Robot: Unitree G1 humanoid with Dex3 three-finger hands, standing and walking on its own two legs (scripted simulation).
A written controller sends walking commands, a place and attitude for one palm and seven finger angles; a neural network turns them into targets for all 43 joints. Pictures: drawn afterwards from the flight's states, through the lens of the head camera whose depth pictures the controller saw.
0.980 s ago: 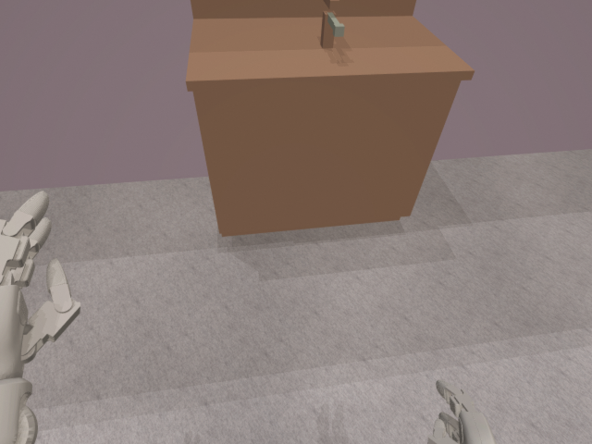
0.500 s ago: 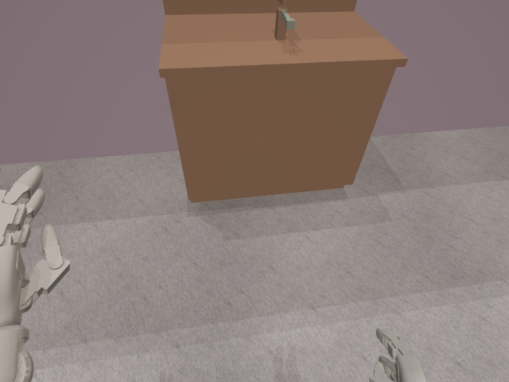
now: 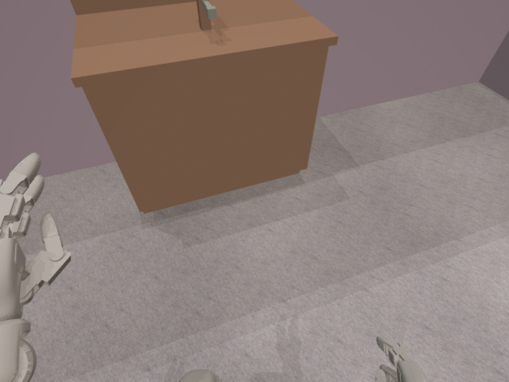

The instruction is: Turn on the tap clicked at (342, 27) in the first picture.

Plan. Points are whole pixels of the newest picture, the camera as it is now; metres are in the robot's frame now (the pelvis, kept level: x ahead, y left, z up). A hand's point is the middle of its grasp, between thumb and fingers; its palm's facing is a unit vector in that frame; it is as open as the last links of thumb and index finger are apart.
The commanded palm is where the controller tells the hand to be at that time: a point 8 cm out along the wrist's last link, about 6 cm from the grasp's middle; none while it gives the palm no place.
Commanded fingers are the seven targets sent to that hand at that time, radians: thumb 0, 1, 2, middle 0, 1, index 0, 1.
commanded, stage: walk to a spot facing it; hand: left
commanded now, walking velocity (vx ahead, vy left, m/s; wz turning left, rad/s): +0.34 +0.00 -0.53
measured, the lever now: (211, 12) +1.12 +0.21 +0.12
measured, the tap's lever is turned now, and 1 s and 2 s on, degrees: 0 0 0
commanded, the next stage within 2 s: turn to face it in 0.96 s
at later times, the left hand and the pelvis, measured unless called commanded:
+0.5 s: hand (159, 128) +0.43 +0.17 +0.19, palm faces +0.12 -0.91 -0.39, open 7.4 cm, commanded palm +0.38 +0.23 +0.19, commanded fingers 0.00 0.90 0.90 -0.20 -0.30 -0.20 -0.30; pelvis +0.14 +0.02 +0.01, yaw -19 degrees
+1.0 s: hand (264, 72) +0.57 +0.02 +0.21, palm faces +0.02 -0.86 -0.50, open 7.4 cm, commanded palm +0.54 +0.09 +0.19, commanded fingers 0.00 0.90 0.90 -0.20 -0.30 -0.20 -0.30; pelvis +0.28 -0.09 +0.00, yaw -27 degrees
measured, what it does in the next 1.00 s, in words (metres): walks ahead, turning right: left foot, then right foot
